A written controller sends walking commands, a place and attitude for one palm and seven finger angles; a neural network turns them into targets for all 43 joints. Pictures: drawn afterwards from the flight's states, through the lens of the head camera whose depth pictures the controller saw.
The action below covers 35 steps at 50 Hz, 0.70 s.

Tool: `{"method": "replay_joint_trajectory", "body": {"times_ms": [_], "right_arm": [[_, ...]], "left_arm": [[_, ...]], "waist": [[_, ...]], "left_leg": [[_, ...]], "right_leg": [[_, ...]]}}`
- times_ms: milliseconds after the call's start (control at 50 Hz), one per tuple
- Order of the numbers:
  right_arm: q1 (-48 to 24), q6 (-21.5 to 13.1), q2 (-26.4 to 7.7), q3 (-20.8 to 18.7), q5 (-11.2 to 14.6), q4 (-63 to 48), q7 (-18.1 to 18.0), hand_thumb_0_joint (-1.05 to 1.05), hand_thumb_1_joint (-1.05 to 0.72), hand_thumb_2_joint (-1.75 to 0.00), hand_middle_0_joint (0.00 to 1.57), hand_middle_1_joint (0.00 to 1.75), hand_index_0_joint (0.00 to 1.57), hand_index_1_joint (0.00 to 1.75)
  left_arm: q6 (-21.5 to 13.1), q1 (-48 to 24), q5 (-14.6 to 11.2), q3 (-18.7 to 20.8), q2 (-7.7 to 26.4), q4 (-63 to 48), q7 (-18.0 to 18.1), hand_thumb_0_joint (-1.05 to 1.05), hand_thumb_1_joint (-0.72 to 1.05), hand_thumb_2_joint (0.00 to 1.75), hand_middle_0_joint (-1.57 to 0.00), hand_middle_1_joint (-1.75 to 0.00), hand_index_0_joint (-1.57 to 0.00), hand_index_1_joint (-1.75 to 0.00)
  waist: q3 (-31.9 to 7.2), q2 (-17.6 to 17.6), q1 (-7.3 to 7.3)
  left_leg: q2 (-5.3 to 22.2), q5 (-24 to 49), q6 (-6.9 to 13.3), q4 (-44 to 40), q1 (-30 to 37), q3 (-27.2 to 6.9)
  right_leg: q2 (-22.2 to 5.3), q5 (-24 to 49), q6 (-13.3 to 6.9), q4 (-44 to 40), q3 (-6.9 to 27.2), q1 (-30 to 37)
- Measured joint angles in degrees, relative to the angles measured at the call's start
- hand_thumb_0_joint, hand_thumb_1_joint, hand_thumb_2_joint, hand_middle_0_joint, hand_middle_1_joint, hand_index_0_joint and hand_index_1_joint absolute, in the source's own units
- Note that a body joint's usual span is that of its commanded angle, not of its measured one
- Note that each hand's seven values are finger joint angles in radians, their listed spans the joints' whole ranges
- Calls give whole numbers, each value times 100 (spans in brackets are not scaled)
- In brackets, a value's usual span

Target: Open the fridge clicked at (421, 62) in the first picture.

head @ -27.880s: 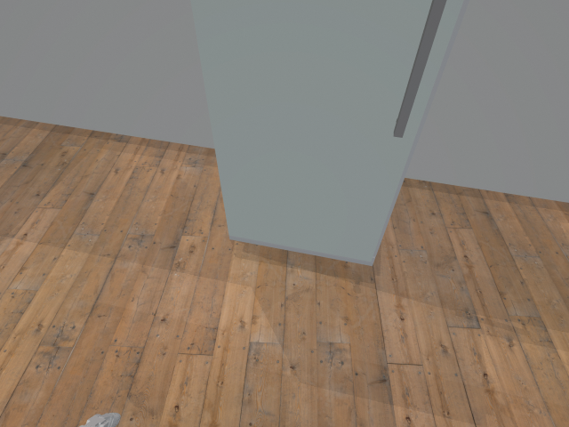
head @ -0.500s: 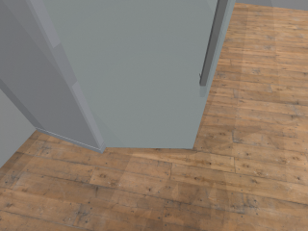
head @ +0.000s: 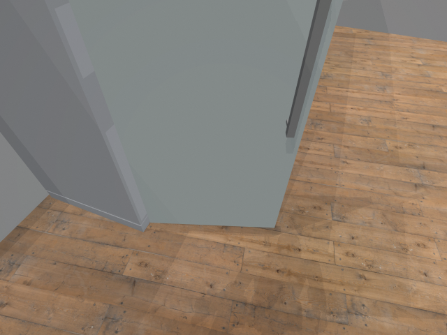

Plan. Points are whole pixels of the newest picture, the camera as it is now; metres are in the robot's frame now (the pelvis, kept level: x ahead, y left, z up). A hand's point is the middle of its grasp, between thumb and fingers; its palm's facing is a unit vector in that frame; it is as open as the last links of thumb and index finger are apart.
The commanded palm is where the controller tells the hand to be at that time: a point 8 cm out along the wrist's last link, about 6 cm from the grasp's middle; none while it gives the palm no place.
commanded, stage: let the arm hang, fingers relaxed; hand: right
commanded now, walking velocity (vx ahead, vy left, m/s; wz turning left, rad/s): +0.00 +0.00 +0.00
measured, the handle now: (305, 61) +0.68 -0.15 +0.17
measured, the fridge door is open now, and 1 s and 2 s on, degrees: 71 71 71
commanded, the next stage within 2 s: look to check the result in 0.14 s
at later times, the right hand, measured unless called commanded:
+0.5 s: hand out of the picture +0.06 -0.24 -0.16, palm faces -0.01 +0.95 -0.31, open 7.4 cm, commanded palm none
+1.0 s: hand out of the picture +0.10 -0.23 -0.16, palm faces -0.02 +0.95 -0.31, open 7.4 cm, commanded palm none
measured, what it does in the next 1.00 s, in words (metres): stands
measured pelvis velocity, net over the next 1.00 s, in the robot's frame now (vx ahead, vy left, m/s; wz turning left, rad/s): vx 0.03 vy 0.01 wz -0.01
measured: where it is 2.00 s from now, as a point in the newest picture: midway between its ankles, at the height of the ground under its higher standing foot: outside the picture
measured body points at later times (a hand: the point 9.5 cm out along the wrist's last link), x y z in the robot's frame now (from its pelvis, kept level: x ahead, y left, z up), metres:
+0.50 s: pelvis +0.01 +0.00 +0.00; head +0.02 +0.00 +0.45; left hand +0.07 +0.28 -0.14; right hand +0.06 -0.29 -0.14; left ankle +0.00 +0.12 -0.74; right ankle +0.03 -0.10 -0.74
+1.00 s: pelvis +0.03 +0.01 +0.00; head +0.04 +0.00 +0.45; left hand +0.11 +0.30 -0.13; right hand +0.10 -0.28 -0.14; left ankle +0.00 +0.12 -0.74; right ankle +0.03 -0.10 -0.74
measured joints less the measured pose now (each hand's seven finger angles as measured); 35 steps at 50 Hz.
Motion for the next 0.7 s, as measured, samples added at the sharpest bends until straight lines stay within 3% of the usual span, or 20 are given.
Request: {"method": "replay_joint_trajectory", "body": {"times_ms": [160,500,700], "right_arm": [[20,-21,-27,-24,-4,36,17,0,-90,-90,20,30,20,30],[-228,-36,-560,-100,6,71,38,0,-91,-90,20,30,20,30],[-418,-55,-668,-69,9,27,65,0,-90,-90,20,30,20,30]], "left_arm": [[-19,-31,-11,23,59,21,-2,0,90,90,-20,-30,-20,-30],[-27,-301,-21,51,466,36,-34,0,90,90,-21,-30,-20,-30],[-46,-525,-21,23,623,2,-61,0,90,90,-21,-30,-20,-30]], "waist": [[71,37,-1],[104,-12,-24],[66,18,-22]], "left_leg": [[-1,19,-4,-59,23,3],[35,47,-8,-229,162,46],[36,56,5,-344,243,61]], "right_leg": [[-1,0,-7,-21,3,4],[31,60,-10,-215,49,137],[30,84,8,-353,68,225]]}}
